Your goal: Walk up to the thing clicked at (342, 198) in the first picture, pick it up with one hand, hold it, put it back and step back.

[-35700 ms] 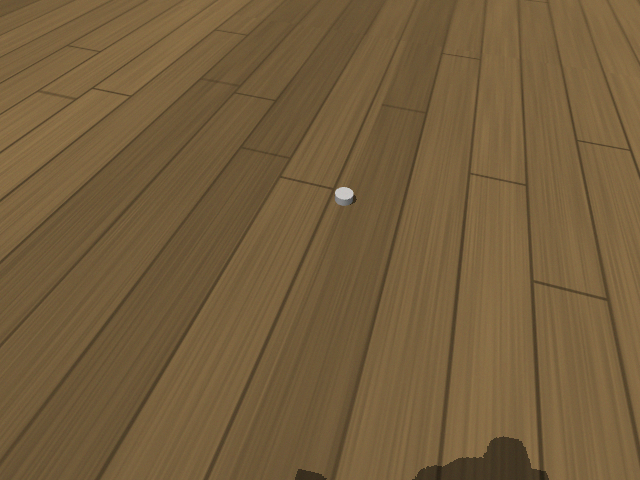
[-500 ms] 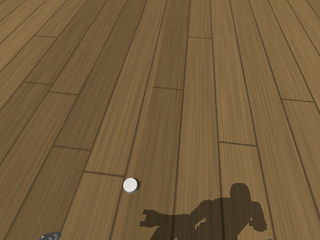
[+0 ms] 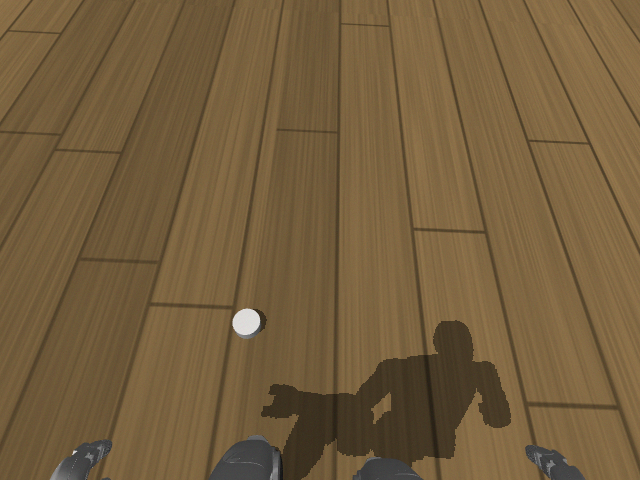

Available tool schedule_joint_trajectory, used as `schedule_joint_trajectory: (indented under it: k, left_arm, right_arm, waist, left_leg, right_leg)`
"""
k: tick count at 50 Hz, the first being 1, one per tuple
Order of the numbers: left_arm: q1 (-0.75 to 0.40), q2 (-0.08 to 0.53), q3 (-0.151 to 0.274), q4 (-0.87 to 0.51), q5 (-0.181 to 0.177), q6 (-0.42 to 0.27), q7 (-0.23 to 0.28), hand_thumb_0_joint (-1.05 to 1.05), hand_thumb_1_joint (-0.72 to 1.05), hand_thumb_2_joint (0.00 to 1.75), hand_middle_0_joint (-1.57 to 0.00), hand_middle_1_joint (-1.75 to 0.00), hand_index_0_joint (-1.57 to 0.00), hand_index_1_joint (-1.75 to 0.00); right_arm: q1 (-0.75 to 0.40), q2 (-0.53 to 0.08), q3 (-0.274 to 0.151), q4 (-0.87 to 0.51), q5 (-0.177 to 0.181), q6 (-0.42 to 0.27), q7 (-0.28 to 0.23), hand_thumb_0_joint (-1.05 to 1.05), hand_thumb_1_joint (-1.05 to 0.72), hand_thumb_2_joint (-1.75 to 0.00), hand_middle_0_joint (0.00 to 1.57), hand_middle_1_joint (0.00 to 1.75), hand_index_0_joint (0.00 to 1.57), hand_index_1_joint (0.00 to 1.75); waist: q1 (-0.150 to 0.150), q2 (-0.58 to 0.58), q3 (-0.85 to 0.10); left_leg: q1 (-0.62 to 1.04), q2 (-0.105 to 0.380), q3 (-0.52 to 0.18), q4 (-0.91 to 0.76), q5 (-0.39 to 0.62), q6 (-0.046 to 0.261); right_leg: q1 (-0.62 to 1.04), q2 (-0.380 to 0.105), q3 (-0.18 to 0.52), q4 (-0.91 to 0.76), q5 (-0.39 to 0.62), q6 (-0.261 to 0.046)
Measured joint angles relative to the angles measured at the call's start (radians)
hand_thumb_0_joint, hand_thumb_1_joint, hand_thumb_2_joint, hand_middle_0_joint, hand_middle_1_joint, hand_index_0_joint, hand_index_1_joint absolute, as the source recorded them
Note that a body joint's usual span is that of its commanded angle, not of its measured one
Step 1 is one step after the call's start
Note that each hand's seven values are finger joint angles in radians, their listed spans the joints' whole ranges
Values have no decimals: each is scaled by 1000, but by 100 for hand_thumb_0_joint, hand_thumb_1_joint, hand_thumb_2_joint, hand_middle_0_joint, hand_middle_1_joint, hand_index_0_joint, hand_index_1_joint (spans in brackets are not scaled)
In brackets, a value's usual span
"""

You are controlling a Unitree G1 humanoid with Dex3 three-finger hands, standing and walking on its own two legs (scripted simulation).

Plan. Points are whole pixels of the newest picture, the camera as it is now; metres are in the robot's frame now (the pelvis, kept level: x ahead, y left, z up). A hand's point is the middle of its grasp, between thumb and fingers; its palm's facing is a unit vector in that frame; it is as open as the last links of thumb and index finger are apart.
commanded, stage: step back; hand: left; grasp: from above
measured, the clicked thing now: (247, 323) +0.54 +0.23 -0.73
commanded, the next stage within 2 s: none
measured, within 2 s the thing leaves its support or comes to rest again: neither
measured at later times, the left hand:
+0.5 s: hand out of the picture -0.01 +0.27 -0.14, palm faces +0.06 -0.92 -0.38, open 7.4 cm
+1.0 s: hand out of the picture -0.19 +0.22 -0.12, palm faces +0.03 -0.89 -0.45, open 7.4 cm
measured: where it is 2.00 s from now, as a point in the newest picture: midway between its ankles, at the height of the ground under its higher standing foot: outside the picture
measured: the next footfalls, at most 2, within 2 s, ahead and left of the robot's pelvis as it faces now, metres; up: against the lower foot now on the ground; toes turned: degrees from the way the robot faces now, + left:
right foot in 0.02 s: +0.02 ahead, -0.12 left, +0.00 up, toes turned +3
left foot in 0.36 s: -0.07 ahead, +0.11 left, +0.00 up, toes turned +1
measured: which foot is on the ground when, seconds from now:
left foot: down 0.00-0.04, up 0.06-0.34, down 0.36-0.76, up 0.78-1.00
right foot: up 0.00-0.00, down 0.02-0.38, up 0.40-0.72, down 0.74-1.00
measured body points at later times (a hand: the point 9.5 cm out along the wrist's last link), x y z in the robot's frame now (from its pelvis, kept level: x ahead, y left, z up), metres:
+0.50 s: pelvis -0.13 +0.00 +0.01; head -0.07 +0.02 +0.45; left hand -0.02 +0.32 -0.11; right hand -0.01 -0.31 -0.10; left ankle -0.11 +0.11 -0.72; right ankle -0.11 -0.14 -0.65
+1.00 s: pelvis -0.28 -0.05 +0.01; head -0.22 -0.07 +0.45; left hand -0.19 +0.27 -0.09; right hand -0.18 -0.37 -0.13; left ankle -0.31 +0.09 -0.66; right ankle -0.24 -0.16 -0.72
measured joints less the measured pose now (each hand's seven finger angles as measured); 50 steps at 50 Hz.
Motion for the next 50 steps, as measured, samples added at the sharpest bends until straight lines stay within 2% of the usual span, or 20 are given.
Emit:
schedule_joint_trajectory:
  k: [2,3,5,7,10,15,18,19,20,22,23,25,28,33,37,39,41,44,47,50]
  left_arm:
    - [8,-21,3,7,10,-12,0,1,91,90,-21,-30,-21,-30]
    - [15,-30,0,6,11,-13,-5,1,91,90,-21,-30,-21,-30]
    - [33,-37,-6,-6,14,-14,-11,1,91,90,-21,-30,-21,-30]
    - [42,-48,-10,-16,11,-12,-8,1,91,90,-21,-30,-21,-30]
    - [38,-53,-9,-40,14,-8,-2,1,91,90,-21,-30,-21,-30]
    - [6,-39,-9,-105,16,-17,11,1,90,90,-21,-30,-21,-30]
    - [-11,-16,-13,-130,6,-9,9,1,90,90,-21,-30,-21,-30]
    - [-21,-5,-12,-130,2,-3,8,1,90,90,-21,-30,-21,-30]
    - [-26,1,-9,-125,-2,3,9,1,91,90,-21,-30,-21,-30]
    - [-25,2,-4,-104,-1,14,14,1,91,90,-21,-30,-21,-30]
    - [-21,4,-2,-95,-3,19,16,1,91,90,-21,-30,-21,-30]
    - [-7,9,3,-83,-9,19,16,1,91,90,-21,-30,-21,-30]
    - [23,14,9,-76,-7,11,11,1,91,90,-21,-30,-21,-30]
    - [58,17,13,-61,-3,11,3,1,91,90,-21,-30,-21,-30]
    - [76,12,10,-46,0,-2,-6,1,91,90,-21,-30,-21,-30]
    - [74,-15,10,-28,11,-11,-8,1,91,90,-21,-30,-21,-30]
    - [90,-26,0,-33,18,-11,-16,1,91,90,-21,-30,-21,-30]
    - [99,-41,-8,-35,20,-6,-10,1,91,90,-21,-30,-21,-30]
    - [80,-43,-7,-53,24,-6,-2,1,90,90,-21,-30,-21,-30]
    - [49,-35,-6,-87,25,-15,11,1,90,90,-21,-30,-21,-30]
  right_arm:
    - [-12,-18,-2,5,9,11,2,0,-90,-90,21,30,20,30]
    - [-15,-22,-5,13,15,18,0,0,-90,-90,21,30,20,30]
    - [-17,-20,-9,29,20,31,-5,0,-90,-90,21,30,20,30]
    - [-9,-29,-9,34,30,31,-7,0,-90,-90,21,30,20,30]
    - [14,-42,-6,31,33,18,-12,0,-90,-90,21,30,20,30]
    - [40,-50,-5,30,23,17,-14,0,-90,-90,21,30,20,30]
    - [44,-43,-8,28,12,5,-7,0,-90,-90,21,30,20,30]
    - [39,-31,-12,32,4,0,-6,0,-90,-90,20,30,20,30]
    - [34,-22,-11,32,-2,-1,0,0,-90,-90,20,30,20,30]
    - [32,-14,-5,25,-8,-4,13,0,-90,-90,21,30,20,30]
    - [32,-8,-1,23,-9,-7,13,0,-90,-90,21,30,20,30]
    - [32,3,5,19,-10,-6,10,0,-90,-90,21,30,20,30]
    - [20,7,4,3,-10,-6,3,0,-90,-90,21,30,20,30]
    - [-12,-1,1,-42,-7,-13,-1,0,-90,-90,21,30,20,30]
    - [-31,-23,0,-61,-3,2,3,0,-90,-90,21,30,20,30]
    - [-41,-46,-9,-50,7,15,1,0,-90,-90,21,30,20,30]
    - [-28,-45,-17,-27,14,31,-9,0,-90,-90,21,30,20,30]
    - [7,-52,-18,-9,25,33,-13,0,-90,-90,21,30,20,30]
    - [47,-59,-16,1,22,24,-15,0,-90,-90,21,30,20,30]
    - [72,-55,-14,14,16,29,-15,0,-90,-90,20,30,20,30]
  waist:
    - [-3,45,4]
    - [-8,60,1]
    - [9,43,-11]
    - [18,39,-23]
    - [21,41,-35]
    - [23,38,-26]
    - [13,19,-20]
    - [16,-8,-8]
    - [24,-26,1]
    - [12,-19,-3]
    - [7,-18,-8]
    - [9,-22,-22]
    - [18,-21,-31]
    - [25,-11,-20]
    - [32,10,-23]
    - [17,70,-14]
    - [29,62,-31]
    - [35,50,-48]
    - [28,51,-51]
    - [22,49,-39]
  left_leg:
    - [-25,28,-19,49,-11,-13]
    - [-39,17,-50,80,-62,-13]
    - [-76,-61,-110,247,-208,-16]
    - [-98,-126,-160,404,-234,-19]
    - [-82,-157,-180,475,-235,-31]
    - [33,-109,-137,248,-255,-37]
    - [124,-75,-94,-10,-119,-16]
    - [131,-90,-81,-31,-85,-4]
    - [128,-96,-68,-26,-82,4]
    - [110,-78,-77,-15,-77,12]
    - [108,-69,-82,-27,-64,12]
    - [104,-54,-80,-60,-32,10]
    - [89,-33,-69,-87,5,9]
    - [36,-2,-47,-75,44,0]
    - [-34,24,-36,-16,57,-31]
    - [-73,38,-92,40,17,-32]
    - [-117,-41,-154,193,-161,-30]
    - [-151,-138,-196,432,-208,-28]
    - [-117,-157,-188,497,-216,-38]
    - [-33,-128,-158,389,-250,-46]
  right_leg:
    - [38,20,-28,-86,58,-16]
    - [33,25,-40,-80,59,-22]
    - [15,5,-23,-70,66,-32]
    - [10,-12,-13,-98,95,-32]
    - [-7,-27,-18,-138,138,-29]
    - [-53,-42,-52,-132,171,-20]
    - [-101,-57,-73,-74,166,-6]
    - [-114,-73,-63,-50,163,-2]
    - [-127,-65,-36,-22,120,-9]
    - [-162,7,24,127,-46,-18]
    - [-178,41,49,217,-80,-23]
    - [-200,83,76,361,-90,-27]
    - [-184,91,79,448,-79,-6]
    - [-82,40,53,293,-88,21]
    - [46,-13,-4,-41,19,0]
    - [61,17,-42,-82,22,-11]
    - [27,0,-35,-55,36,-22]
    - [10,-32,-27,-85,83,-24]
    - [-14,-48,-42,-109,122,-23]
    - [-45,-59,-65,-108,151,-22]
